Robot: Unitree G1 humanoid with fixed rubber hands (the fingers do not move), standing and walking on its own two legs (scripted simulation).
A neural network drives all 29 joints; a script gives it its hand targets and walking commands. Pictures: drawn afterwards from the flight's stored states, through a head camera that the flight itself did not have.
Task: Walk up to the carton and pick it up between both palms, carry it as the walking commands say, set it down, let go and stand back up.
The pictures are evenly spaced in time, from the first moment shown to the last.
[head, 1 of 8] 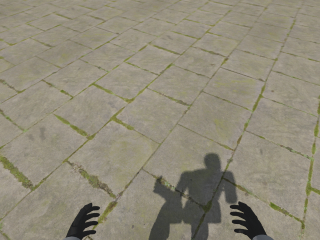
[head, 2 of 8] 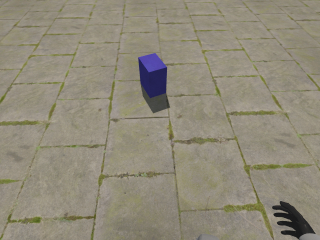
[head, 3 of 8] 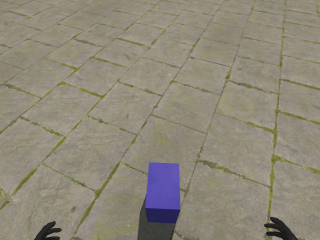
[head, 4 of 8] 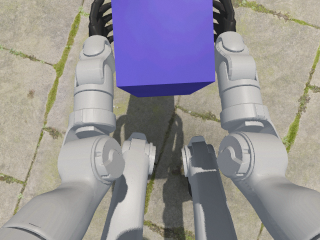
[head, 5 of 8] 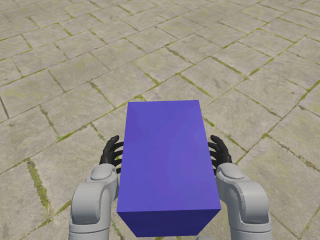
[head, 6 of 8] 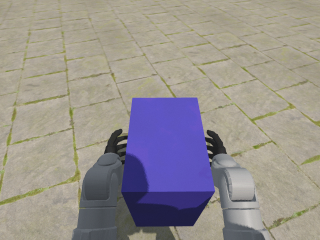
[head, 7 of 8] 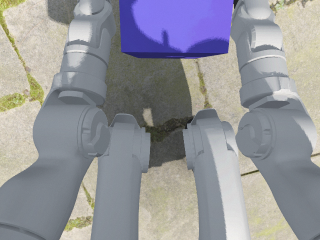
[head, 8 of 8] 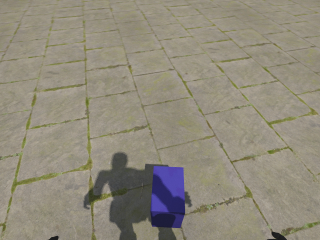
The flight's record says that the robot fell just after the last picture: no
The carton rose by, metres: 0.68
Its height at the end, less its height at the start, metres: +0.00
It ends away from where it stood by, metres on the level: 2.07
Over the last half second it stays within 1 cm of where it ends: yes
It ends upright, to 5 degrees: yes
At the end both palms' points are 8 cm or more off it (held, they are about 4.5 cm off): yes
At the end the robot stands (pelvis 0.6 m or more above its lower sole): yes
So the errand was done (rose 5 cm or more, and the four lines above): yes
